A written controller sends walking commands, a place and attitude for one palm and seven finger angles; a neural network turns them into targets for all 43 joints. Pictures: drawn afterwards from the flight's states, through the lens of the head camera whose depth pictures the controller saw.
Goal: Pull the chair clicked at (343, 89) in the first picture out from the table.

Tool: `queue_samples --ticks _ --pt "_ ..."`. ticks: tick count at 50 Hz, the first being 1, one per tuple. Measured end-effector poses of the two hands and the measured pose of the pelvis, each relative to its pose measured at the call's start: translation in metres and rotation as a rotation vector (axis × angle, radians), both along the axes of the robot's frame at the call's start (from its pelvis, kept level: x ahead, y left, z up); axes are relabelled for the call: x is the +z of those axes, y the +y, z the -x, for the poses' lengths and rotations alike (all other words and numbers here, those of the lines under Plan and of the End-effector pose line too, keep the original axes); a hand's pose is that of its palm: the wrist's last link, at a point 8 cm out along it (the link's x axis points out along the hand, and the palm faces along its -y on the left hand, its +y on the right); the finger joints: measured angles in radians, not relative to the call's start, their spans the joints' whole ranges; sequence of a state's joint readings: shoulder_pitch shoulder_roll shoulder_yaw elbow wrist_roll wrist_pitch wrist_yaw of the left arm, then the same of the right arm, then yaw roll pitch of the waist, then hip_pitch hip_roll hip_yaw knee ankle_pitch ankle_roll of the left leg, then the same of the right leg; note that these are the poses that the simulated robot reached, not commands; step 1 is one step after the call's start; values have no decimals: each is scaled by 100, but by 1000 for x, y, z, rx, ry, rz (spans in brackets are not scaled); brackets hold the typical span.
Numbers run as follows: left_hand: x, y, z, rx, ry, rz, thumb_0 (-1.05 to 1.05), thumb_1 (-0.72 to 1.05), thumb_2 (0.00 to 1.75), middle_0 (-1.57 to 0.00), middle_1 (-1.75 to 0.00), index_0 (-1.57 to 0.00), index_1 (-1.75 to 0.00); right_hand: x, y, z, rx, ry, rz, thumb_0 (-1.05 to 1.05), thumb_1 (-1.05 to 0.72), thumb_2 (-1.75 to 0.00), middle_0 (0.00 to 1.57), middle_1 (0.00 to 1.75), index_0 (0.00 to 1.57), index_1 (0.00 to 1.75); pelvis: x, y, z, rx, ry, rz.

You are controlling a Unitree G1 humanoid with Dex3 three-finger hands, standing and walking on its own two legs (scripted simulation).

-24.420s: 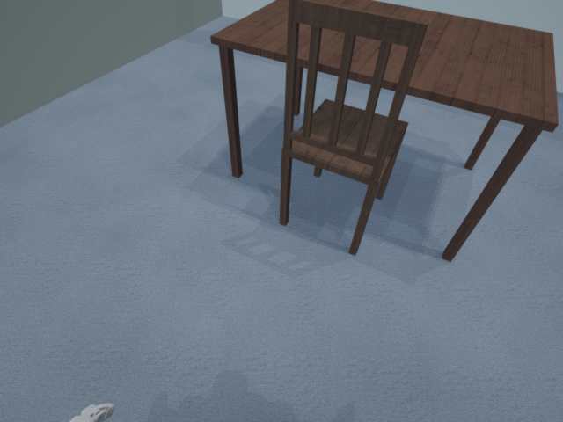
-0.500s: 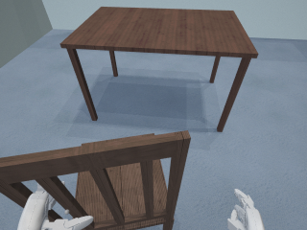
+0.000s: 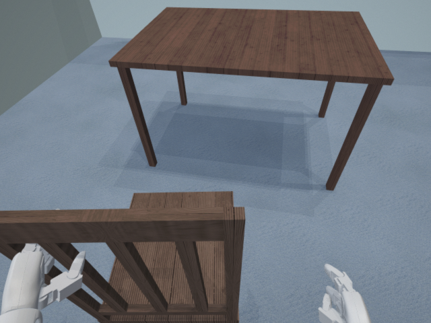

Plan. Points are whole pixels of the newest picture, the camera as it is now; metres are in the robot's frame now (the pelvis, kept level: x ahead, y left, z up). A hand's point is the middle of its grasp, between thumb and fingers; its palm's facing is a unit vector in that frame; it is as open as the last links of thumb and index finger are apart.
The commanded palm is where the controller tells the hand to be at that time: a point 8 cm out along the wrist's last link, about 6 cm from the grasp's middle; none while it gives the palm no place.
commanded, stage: draw the hand back to the body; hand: left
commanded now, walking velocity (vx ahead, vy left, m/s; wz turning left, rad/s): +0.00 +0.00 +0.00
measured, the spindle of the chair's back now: (145, 281) +0.20 +0.18 -0.05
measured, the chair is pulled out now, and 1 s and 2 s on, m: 0.73 0.78 0.84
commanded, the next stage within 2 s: step back with the hand held close in 0.22 s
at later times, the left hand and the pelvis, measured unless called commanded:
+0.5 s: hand (66, 268) +0.16 +0.27 +0.07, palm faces +0.32 -0.86 -0.40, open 9.2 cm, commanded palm +0.12 +0.31 +0.18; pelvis -0.02 +0.01 +0.00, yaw -1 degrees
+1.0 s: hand out of the picture +0.09 +0.25 +0.07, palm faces +0.19 -0.87 -0.45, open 9.1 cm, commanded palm +0.06 +0.30 +0.18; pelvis -0.09 +0.00 -0.01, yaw +0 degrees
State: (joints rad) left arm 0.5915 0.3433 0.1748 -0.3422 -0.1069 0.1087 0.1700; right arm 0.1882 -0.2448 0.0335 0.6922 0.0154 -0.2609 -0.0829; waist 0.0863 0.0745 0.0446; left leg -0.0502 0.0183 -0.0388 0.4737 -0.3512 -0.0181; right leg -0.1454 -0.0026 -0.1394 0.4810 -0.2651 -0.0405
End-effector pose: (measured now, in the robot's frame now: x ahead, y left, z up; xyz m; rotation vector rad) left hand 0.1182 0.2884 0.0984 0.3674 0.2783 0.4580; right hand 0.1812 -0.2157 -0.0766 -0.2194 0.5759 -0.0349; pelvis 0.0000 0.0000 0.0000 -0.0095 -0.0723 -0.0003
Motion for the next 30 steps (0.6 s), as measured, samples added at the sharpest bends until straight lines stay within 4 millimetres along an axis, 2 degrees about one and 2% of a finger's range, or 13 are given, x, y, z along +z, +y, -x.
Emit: queue_samples --ticks 8,19,25,30 --pt "0 3 -1 -13 3 1 1 61 74 -34 -30 -16 -30 0 5 -1 -3 4 -1 1 -91 -90 20 30 20 30 0 5 -1 2 -4 -1" --pt "0 8 -3 -30 3 5 1 62 73 -33 -30 -16 -30 -1 16 8 1 21 -17 1 -91 -90 20 30 20 30 1 9 4 -6 -7 0" --pt "0 18 -9 -61 4 5 1 63 72 -32 -30 -15 -30 0 10 21 -45 86 0 1 -91 -90 20 30 20 30 3 9 24 -22 7 -5" --pt "2 15 -5 -92 16 3 -1 64 71 -32 -30 -13 -30 0 1 37 -93 118 23 1 -91 -90 20 30 20 30 3 12 39 -31 22 -11"
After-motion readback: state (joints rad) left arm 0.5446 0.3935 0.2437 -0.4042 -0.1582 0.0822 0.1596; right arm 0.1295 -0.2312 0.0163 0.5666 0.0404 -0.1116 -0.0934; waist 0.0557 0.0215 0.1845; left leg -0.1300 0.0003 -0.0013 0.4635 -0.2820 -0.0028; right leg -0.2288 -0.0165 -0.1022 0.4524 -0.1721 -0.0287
